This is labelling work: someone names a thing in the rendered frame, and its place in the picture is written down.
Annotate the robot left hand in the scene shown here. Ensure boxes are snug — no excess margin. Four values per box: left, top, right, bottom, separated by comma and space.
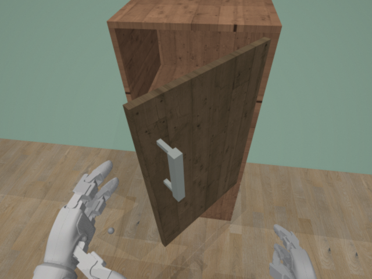
44, 160, 127, 279

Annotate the left robot forearm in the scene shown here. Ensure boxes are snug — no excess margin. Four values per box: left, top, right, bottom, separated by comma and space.
33, 263, 77, 279

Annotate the handle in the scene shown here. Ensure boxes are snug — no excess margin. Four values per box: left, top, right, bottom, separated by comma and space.
156, 139, 185, 202

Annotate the cupboard door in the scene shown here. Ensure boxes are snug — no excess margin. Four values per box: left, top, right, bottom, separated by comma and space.
123, 37, 271, 247

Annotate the robot right hand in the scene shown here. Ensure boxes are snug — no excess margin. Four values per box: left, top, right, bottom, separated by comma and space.
269, 224, 317, 279

